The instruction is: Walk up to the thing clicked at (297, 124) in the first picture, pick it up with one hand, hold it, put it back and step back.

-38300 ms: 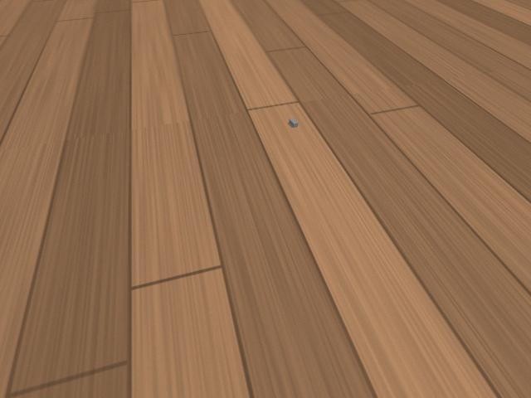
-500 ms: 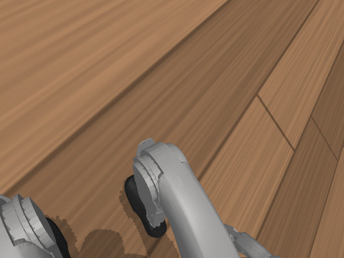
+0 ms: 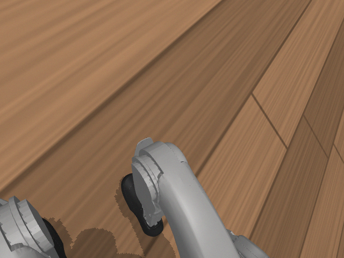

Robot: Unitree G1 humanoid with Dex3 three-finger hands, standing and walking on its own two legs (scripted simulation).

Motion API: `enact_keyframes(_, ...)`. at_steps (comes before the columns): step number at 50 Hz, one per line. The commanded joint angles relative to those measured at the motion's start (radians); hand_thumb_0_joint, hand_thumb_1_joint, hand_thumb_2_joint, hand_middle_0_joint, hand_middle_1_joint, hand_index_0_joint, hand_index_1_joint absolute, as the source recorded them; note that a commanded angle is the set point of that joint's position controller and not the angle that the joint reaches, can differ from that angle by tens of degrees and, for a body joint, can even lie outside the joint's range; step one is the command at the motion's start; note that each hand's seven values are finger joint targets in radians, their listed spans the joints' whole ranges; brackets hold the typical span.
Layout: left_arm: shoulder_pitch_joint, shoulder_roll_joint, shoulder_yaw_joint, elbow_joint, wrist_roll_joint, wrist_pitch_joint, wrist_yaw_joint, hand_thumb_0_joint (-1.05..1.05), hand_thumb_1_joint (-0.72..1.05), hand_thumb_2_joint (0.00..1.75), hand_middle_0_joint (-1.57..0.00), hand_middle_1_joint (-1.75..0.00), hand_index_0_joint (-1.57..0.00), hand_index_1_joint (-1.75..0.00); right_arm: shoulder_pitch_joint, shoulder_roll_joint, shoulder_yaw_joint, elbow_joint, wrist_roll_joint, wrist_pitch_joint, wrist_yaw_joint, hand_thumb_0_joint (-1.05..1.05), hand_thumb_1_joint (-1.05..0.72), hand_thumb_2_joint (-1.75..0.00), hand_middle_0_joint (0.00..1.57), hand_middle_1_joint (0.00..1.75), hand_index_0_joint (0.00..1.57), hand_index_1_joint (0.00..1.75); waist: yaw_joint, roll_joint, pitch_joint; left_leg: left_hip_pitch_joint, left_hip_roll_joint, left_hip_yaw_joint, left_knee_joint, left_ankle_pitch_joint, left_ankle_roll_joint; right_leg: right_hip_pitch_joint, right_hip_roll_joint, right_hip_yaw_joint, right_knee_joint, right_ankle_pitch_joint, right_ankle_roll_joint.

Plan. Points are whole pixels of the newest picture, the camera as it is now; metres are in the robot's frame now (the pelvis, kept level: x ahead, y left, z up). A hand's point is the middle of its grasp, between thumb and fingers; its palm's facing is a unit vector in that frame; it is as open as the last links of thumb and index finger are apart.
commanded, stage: close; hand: left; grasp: from above
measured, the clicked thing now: out of the picture +0.46 +0.41 -0.31
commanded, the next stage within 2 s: none
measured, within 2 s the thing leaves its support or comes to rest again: neither
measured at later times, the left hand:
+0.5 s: hand out of the picture +0.44 +0.39 -0.25, palm faces -0.29 -0.29 -0.91, open 10.0 cm
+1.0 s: hand out of the picture +0.44 +0.39 -0.25, palm faces -0.31 -0.30 -0.90, open 8.4 cm
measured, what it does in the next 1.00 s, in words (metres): stands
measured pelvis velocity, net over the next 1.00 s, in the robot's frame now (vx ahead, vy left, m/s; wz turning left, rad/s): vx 0.00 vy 0.00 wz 0.00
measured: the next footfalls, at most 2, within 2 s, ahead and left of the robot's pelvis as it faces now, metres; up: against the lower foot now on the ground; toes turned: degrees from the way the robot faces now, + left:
none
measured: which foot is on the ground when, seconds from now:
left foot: down 0.00-1.00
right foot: down 0.00-1.00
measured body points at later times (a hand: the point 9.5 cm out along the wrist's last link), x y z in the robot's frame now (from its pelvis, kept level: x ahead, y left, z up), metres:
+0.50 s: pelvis +0.00 +0.00 +0.00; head +0.29 +0.14 +0.31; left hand +0.45 +0.40 -0.20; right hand +0.04 -0.24 -0.05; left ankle +0.07 +0.13 -0.29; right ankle +0.12 -0.12 -0.29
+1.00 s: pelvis +0.00 +0.00 +0.00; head +0.29 +0.14 +0.31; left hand +0.45 +0.40 -0.20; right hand +0.05 -0.24 -0.05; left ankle +0.07 +0.13 -0.29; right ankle +0.12 -0.12 -0.29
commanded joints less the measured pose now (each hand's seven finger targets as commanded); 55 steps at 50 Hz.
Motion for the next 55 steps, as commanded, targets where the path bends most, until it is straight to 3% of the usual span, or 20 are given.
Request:
enact_keyframes(1, -0.224, 0.23, -0.026, -0.142, -0.015, 0.015, 0.03, 0.0, -0.04, 0.54, -0.48, -0.68, -0.49, -0.66, 0.198, -0.349, -0.099, 0.024, 0.004, 0.004, -0.004, 0.0, -0.91, -0.91, 0.2, 0.3, 0.2, 0.3, -0.062, 0.658, -0.64, 0.578, 0.065, 0.09, -0.257, 0.247, -0.015, 0.324, 0.024, -0.116, -0.188, 0.298, -0.082)
enact_keyframes(5, -0.194, 0.236, -0.028, -0.115, -0.026, 0.012, 0.016, 0.0, -0.01, 0.52, -0.5, -0.64, -0.52, -0.62, 0.204, -0.345, -0.087, 0.025, 0.004, 0.006, -0.005, 0.0, -0.9, -0.9, 0.2, 0.3, 0.2, 0.3, -0.066, 0.602, -0.627, 0.513, 0.057, 0.109, -0.234, 0.229, 0.002, 0.367, 0.027, -0.105, -0.208, 0.302, -0.074)
enact_keyframes(9, -0.174, 0.247, -0.02, -0.117, -0.026, 0.0, 0.004, 0.0, 0.02, 0.5, -0.53, -0.61, -0.54, -0.6, 0.204, -0.336, -0.072, 0.036, 0.008, 0.003, -0.006, 0.0, -0.9, -0.9, 0.2, 0.3, 0.2, 0.3, -0.059, 0.614, -0.62, 0.532, 0.065, 0.092, -0.242, 0.236, -0.005, 0.337, 0.02, -0.112, -0.195, 0.29, -0.076)
enact_keyframes(15, -0.175, 0.241, -0.026, -0.106, -0.025, -0.018, 0.017, 0.0, 0.08, 0.46, -0.56, -0.6, -0.58, -0.58, 0.18, -0.339, -0.072, 0.017, 0.003, 0.007, -0.013, 0.0, -0.9, -0.9, 0.2, 0.3, 0.2, 0.3, -0.054, 0.586, -0.603, 0.498, 0.058, 0.104, -0.242, 0.165, 0.0, 0.346, 0.03, -0.114, -0.212, 0.246, -0.076)
enact_keyframes(19, -0.177, 0.273, -0.008, -0.122, -0.013, -0.017, 0.028, 0.0, 0.12, 0.43, -0.6, -0.56, -0.62, -0.54, 0.192, -0.341, -0.071, 0.03, 0.004, 0.0, -0.009, 0.0, -0.9, -0.9, 0.2, 0.3, 0.2, 0.3, -0.047, 0.606, -0.622, 0.53, 0.064, 0.095, -0.239, 0.202, -0.005, 0.333, 0.024, -0.115, -0.195, 0.268, -0.076)
enact_keyframes(22, -0.166, 0.248, -0.009, -0.107, -0.02, -0.014, 0.038, 0.0, 0.15, 0.4, -0.62, -0.54, -0.64, -0.52, 0.189, -0.346, -0.077, 0.03, -0.001, 0.001, -0.009, 0.0, -0.9, -0.9, 0.2, 0.3, 0.2, 0.3, -0.053, 0.606, -0.63, 0.542, 0.065, 0.091, -0.249, 0.207, -0.009, 0.35, 0.028, -0.117, -0.198, 0.276, -0.077)
enact_keyframes(25, -0.225, 0.257, -0.011, -0.145, -0.021, -0.011, 0.046, 0.0, 0.17, 0.38, -0.63, -0.54, -0.65, -0.51, 0.171, -0.358, -0.084, -0.001, -0.006, -0.004, -0.009, 0.0, -0.9, -0.9, 0.2, 0.3, 0.2, 0.3, -0.058, 0.626, -0.627, 0.532, 0.06, 0.102, -0.252, 0.188, -0.006, 0.358, 0.029, -0.115, -0.209, 0.266, -0.078)
enact_keyframes(32, -0.182, 0.248, -0.022, -0.095, -0.024, 0.015, 0.023, 0.0, 0.24, 0.36, -0.69, -0.49, -0.71, -0.46, 0.199, -0.341, -0.077, 0.026, 0.003, -0.005, -0.006, 0.0, -0.9, -0.9, 0.2, 0.3, 0.2, 0.3, -0.062, 0.587, -0.62, 0.513, 0.059, 0.103, -0.236, 0.216, 0.0, 0.366, 0.026, -0.108, -0.213, 0.288, -0.073)
enact_keyframes(33, -0.225, 0.246, -0.026, -0.171, -0.029, 0.007, 0.02, 0.0, 0.23, 0.34, -0.68, -0.48, -0.71, -0.46, 0.187, -0.357, -0.092, 0.01, 0.003, -0.007, -0.005, 0.0, -0.9, -0.9, 0.2, 0.3, 0.2, 0.3, -0.056, 0.611, -0.634, 0.535, 0.059, 0.099, -0.243, 0.224, -0.005, 0.356, 0.025, -0.109, -0.203, 0.289, -0.077)
enact_keyframes(34, -0.152, 0.237, -0.014, -0.062, -0.031, 0.016, 0.021, 0.0, 0.24, 0.34, -0.69, -0.48, -0.72, -0.45, 0.194, -0.333, -0.074, 0.039, 0.001, -0.004, -0.006, 0.0, -0.9, -0.9, 0.2, 0.3, 0.2, 0.3, -0.049, 0.588, -0.619, 0.514, 0.062, 0.098, -0.244, 0.212, -0.004, 0.355, 0.026, -0.113, -0.21, 0.281, -0.074)
enact_keyframes(35, -0.193, 0.24, -0.03, -0.127, -0.035, 0.009, 0.013, 0.0, 0.25, 0.32, -0.7, -0.47, -0.73, -0.44, 0.204, -0.345, -0.085, 0.032, 0.003, -0.004, -0.004, 0.0, -0.9, -0.9, 0.2, 0.3, 0.2, 0.3, -0.064, 0.602, -0.602, 0.513, 0.058, 0.101, -0.242, 0.208, -0.001, 0.349, 0.024, -0.108, -0.21, 0.278, -0.075)
enact_keyframes(38, -0.179, 0.244, -0.026, -0.124, -0.029, 0.007, 0.009, 0.0, 0.29, 0.28, -0.71, -0.46, -0.75, -0.42, 0.196, -0.336, -0.073, 0.033, 0.006, -0.001, -0.004, 0.0, -0.9, -0.9, 0.2, 0.3, 0.2, 0.3, -0.056, 0.614, -0.631, 0.554, 0.064, 0.086, -0.246, 0.253, -0.008, 0.338, 0.023, -0.118, -0.191, 0.299, -0.076)
enact_keyframes(44, -0.19, 0.257, -0.021, -0.129, -0.027, -0.006, 0.021, 0.0, 0.33, 0.26, -0.75, -0.44, -0.78, -0.4, 0.185, -0.352, -0.077, 0.02, 0.005, 0.0, -0.003, 0.0, -0.9, -0.9, 0.2, 0.3, 0.2, 0.3, -0.054, 0.624, -0.591, 0.532, 0.061, 0.092, -0.255, 0.196, -0.009, 0.329, 0.022, -0.114, -0.198, 0.263, -0.079)
enact_keyframes(49, -0.181, 0.265, -0.002, -0.125, -0.022, -0.01, 0.029, 0.0, 0.38, 0.24, -0.78, -0.43, -0.81, -0.39, 0.193, -0.352, -0.076, 0.037, -0.001, 0.0, -0.003, 0.0, -0.9, -0.9, 0.2, 0.3, 0.2, 0.3, -0.053, 0.63, -0.62, 0.543, 0.065, 0.088, -0.257, 0.218, -0.013, 0.336, 0.022, -0.121, -0.193, 0.277, -0.079)
enact_keyframes(55, -0.192, 0.245, -0.024, -0.116, -0.028, -0.008, 0.027, 0.0, 0.47, 0.24, -0.85, -0.4, -0.89, -0.36, 0.192, -0.355, -0.079, 0.029, -0.004, -0.003, -0.003, 0.0, -0.9, -0.9, 0.2, 0.3, 0.2, 0.3, -0.069, 0.608, -0.608, 0.526, 0.061, 0.094, -0.247, 0.185, -0.006, 0.34, 0.025, -0.117, -0.209, 0.261, -0.075)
